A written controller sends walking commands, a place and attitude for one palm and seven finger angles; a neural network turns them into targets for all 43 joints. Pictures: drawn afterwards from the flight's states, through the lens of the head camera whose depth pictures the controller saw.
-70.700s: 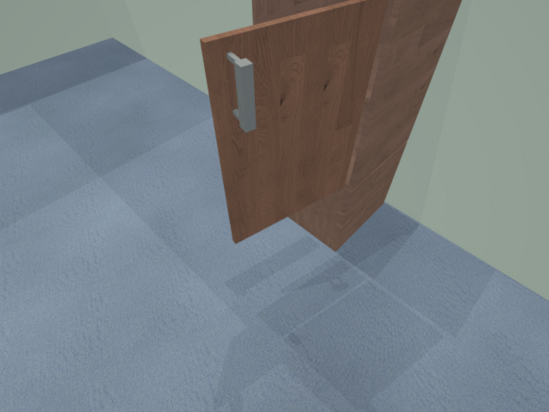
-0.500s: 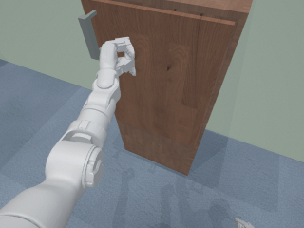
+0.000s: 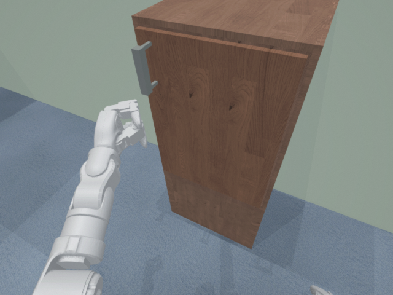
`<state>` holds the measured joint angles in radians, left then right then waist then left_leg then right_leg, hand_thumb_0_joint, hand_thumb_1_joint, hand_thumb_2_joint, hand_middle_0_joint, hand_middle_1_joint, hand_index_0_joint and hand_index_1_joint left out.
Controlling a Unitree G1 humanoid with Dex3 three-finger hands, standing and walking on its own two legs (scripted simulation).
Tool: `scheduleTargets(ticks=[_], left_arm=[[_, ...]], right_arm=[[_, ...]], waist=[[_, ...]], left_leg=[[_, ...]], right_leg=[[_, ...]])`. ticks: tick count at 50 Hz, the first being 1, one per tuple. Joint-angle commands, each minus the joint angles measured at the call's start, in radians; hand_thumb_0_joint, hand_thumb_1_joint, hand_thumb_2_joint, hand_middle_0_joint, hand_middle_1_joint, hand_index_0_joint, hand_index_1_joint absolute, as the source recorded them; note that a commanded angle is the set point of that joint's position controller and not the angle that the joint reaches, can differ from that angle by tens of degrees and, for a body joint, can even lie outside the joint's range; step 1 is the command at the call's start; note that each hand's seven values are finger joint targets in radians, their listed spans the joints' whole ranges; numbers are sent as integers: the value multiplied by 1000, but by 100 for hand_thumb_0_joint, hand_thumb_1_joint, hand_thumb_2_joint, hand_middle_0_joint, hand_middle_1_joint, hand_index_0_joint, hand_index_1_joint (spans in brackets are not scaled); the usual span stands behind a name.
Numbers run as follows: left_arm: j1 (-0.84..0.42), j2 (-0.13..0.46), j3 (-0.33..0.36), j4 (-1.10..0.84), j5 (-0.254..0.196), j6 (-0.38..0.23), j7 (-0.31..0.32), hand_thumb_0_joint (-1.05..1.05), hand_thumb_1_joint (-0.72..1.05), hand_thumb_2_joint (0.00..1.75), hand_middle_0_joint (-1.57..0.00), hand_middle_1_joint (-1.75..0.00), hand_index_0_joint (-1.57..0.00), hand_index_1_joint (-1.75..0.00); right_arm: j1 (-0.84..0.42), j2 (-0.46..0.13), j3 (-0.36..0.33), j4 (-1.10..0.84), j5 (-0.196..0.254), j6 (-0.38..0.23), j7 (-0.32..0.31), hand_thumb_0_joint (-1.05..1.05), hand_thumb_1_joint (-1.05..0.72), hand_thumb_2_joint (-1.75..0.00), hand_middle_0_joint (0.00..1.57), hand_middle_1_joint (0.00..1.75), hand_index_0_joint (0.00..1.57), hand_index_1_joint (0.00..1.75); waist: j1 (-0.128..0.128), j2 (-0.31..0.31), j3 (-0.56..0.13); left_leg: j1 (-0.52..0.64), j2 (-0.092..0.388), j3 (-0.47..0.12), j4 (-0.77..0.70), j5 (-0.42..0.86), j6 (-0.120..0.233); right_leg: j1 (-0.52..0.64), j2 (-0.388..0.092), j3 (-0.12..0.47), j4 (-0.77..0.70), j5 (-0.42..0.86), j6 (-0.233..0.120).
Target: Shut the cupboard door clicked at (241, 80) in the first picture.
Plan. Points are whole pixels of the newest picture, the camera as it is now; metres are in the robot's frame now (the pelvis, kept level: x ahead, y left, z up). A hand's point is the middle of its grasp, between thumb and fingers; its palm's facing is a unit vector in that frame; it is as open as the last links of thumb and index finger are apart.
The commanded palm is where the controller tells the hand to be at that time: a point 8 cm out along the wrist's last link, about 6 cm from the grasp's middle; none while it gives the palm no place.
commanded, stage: draw the hand back to the body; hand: left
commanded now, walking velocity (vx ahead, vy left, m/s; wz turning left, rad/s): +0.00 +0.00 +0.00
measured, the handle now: (147, 68) +0.65 +0.16 +0.16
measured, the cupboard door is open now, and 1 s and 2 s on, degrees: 0 0 0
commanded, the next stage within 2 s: step back with the hand held close in 1.12 s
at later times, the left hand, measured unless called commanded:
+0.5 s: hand (49, 186) +0.24 +0.23 +0.18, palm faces +0.30 -0.91 -0.29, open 4.3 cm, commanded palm +0.19 +0.29 +0.18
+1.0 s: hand (2, 226) +0.19 +0.29 +0.16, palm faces +0.47 -0.80 -0.38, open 7.3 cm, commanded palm +0.14 +0.32 +0.18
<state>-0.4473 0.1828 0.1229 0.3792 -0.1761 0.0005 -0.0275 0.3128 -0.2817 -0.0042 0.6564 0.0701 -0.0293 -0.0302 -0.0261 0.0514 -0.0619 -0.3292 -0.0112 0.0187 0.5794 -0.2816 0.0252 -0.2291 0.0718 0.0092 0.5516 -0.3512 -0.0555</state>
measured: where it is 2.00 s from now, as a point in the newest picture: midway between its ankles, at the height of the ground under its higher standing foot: outside the picture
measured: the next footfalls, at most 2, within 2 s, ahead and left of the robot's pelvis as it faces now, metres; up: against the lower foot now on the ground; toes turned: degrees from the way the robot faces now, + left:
none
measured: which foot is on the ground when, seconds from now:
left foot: down 0.00-1.00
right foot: down 0.00-1.00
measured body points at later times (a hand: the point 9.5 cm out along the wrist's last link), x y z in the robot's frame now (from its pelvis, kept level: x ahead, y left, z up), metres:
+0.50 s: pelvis +0.00 +0.03 +0.01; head -0.02 +0.00 +0.46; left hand +0.22 +0.28 +0.20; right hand +0.19 -0.17 -0.08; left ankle +0.01 +0.11 -0.73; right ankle -0.04 -0.08 -0.73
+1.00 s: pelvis +0.00 +0.02 +0.01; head -0.01 -0.01 +0.46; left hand +0.16 +0.33 +0.18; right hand +0.20 -0.20 -0.08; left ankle +0.01 +0.10 -0.73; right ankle -0.04 -0.08 -0.73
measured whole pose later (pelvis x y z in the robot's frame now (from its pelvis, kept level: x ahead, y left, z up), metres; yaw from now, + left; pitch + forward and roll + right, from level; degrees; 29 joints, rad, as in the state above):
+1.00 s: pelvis +0.00 +0.02 +0.01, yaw +2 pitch -3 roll +0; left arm 0.45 0.33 0.33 -0.33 -0.08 -0.08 0.10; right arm 0.19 -0.25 0.01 0.62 0.03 -0.05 -0.06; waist 0.06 0.07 -0.01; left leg -0.17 -0.05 0.00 0.43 -0.22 0.05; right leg -0.05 0.03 -0.01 0.39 -0.29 -0.03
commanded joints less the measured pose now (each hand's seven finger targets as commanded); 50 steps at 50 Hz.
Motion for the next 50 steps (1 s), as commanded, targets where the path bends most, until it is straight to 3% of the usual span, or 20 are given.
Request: scheduleTargets(ticks=[1, 2, 3, 4, 5, 10, 12, 13, 14, 16, 17, 23, 24, 25, 29, 33, 37, 42, 45, 50], left_arm=[[-268, 187, 80, -271, -27, 18, -8, 0, 90, 90, -119, -138, -119, -138], [-191, 183, 83, -284, -34, 52, -18, 0, 90, 90, -116, -135, -116, -135], [-151, 195, 11, -446, 43, -45, 16, 0, 90, 90, -113, -132, -113, -132], [-6, 213, 57, -375, 50, -66, 36, 0, 90, 90, -111, -129, -111, -129], [70, 194, 39, -384, 46, -70, 36, 0, 90, 90, -108, -126, -108, -126], [110, 231, 34, -621, 65, -100, 54, 0, 90, 90, -94, -111, -94, -111], [77, 235, 30, -737, 78, -119, 70, 0, 90, 90, -89, -105, -89, -105], [52, 265, 50, -774, 89, -128, 80, 0, 90, 90, -86, -102, -86, -102], [67, 239, 25, -821, 90, -132, 87, 0, 90, 90, -83, -99, -83, -99], [107, 280, 62, -877, 103, -140, 103, 0, 90, 90, -78, -93, -78, -93], [182, 242, 35, -886, 98, -138, 106, 0, 90, 90, -75, -90, -75, -90], [520, 277, 149, -770, 86, -119, 104, 0, 90, 90, -58, -72, -58, -72], [570, 263, 151, -775, 82, -118, 99, 0, 90, 90, -56, -69, -56, -69], [631, 299, 197, -760, 78, -117, 98, 0, 90, 90, -53, -66, -53, -66], [682, 325, 249, -876, 78, -134, 97, 0, 90, 90, -42, -54, -42, -54], [741, 412, 338, -1025, 87, -161, 121, 0, 90, 90, -31, -42, -31, -42], [914, 407, 379, -1020, 80, -155, 137, 0, 90, 90, -20, -30, -20, -30], [804, 318, 282, -919, 90, -144, 140, 0, 90, 90, -20, -30, -20, -30], [792, 327, 288, -887, 94, -147, 141, 0, 90, 90, -20, -30, -20, -30], [825, 387, 339, -971, 94, -157, 143, 0, 90, 90, -20, -30, -20, -30]], right_arm=[[-162, -93, -10, -188, 11, -55, -7, 0, -90, -90, 20, 30, 20, 30], [-183, -91, -10, -200, 13, -48, -9, 0, -90, -90, 20, 30, 20, 30], [-198, -56, 2, -226, -1, -45, -8, 0, -90, -90, 20, 30, 20, 30], [-201, -66, -1, -207, -8, -33, -8, 0, -90, -90, 20, 30, 20, 30], [-212, -67, 1, -220, -6, -23, -7, 0, -90, -90, 20, 30, 20, 30], [-242, -58, 7, -236, -13, 6, -10, 0, -90, -90, 20, 30, 20, 30], [-248, -50, 11, -236, -20, -6, -12, 0, -90, -90, 20, 30, 20, 30], [-249, -54, 18, -233, -22, -13, -11, 0, -90, -90, 20, 30, 20, 30], [-250, -51, 16, -232, -26, -21, -13, 0, -90, -90, 20, 30, 20, 30], [-247, -58, 17, -223, -33, -39, -15, 0, -90, -90, 20, 30, 20, 30], [-249, -52, 17, -224, -36, -43, -15, 0, -90, -90, 20, 30, 20, 30], [-264, -56, 17, -220, -37, -14, -18, 0, -90, -90, 20, 30, 20, 30], [-269, -53, 13, -223, -36, -6, -17, 0, -90, -90, 20, 30, 20, 30], [-267, -60, 7, -222, -37, -1, -16, 0, -90, -90, 20, 30, 20, 30], [-275, -48, 5, -233, -34, 0, -14, 0, -90, -90, 20, 30, 20, 30], [-264, -52, 4, -236, -38, -40, -18, 0, -90, -90, 20, 30, 20, 30], [-250, -49, -8, -229, -36, -64, -27, 0, -90, -90, 20, 30, 20, 30], [-237, -70, -23, -198, -36, -77, -35, 0, -90, -90, 20, 30, 20, 30], [-236, -77, -28, -193, -35, -76, -41, 0, -90, -90, 20, 30, 20, 30], [-244, -67, -21, -201, -42, -82, -38, 0, -90, -90, 20, 30, 20, 30]], waist=[[44, -86, -220], [57, -104, -205], [19, -118, -110], [30, -145, -80], [44, -166, -72], [27, -54, -73], [20, 66, -110], [22, 87, -118], [17, 134, -131], [23, 133, -173], [26, 132, -159], [56, -121, -28], [59, -108, -15], [71, -126, -11], [74, 13, -19], [86, 109, -77], [84, 54, -25], [48, -10, 76], [57, -57, 61], [87, 4, -65]], left_leg=[[222, -4, -23, -62, 229, 30], [216, -4, -17, -68, 227, 29], [196, -4, -29, -104, 194, 20], [180, 4, -35, -114, 169, 15], [174, 5, -33, -119, 178, 19], [268, 19, -27, -154, 181, 17], [328, 21, -38, -165, 202, 9], [351, 22, -50, -172, 203, 5], [379, 26, -60, -178, 214, 0], [417, 30, -74, -180, 253, -2], [413, 35, -84, -188, 260, -6], [297, 35, -63, -224, 214, 3], [284, 37, -62, -229, 213, 1], [270, 36, -55, -226, 227, 4], [279, 36, -54, -223, 228, -3], [292, 36, -70, -214, 242, -11], [265, 34, -55, -199, 256, -9], [261, 34, -55, -208, 171, 4], [266, 30, -53, -210, 169, 12], [291, 21, -48, -195, 264, 9]], right_leg=[[-21, -33, -9, -96, 379, 62], [-2, -37, -7, -98, 386, 63], [-45, -67, 29, -149, 391, 87], [-26, -67, 25, -151, 365, 86], [-9, -70, 23, -154, 378, 89], [3, -56, 17, -206, 275, 57], [7, -50, 10, -208, 259, 42], [-10, -43, 2, -216, 242, 37], [-2, -43, -2, -211, 236, 31], [3, -39, -8, -214, 250, 28], [18, -40, -13, -209, 243, 25], [54, -44, -21, -242, 244, 39], [67, -47, -22, -241, 240, 38], [83, -48, -18, -248, 254, 39], [85, -55, -18, -242, 244, 38], [100, -54, -21, -234, 240, 33], [87, -54, -20, -239, 256, 35], [-8, -57, -16, -257, 179, 45], [4, -57, -15, -262, 175, 45], [101, -64, -7, -235, 276, 41]])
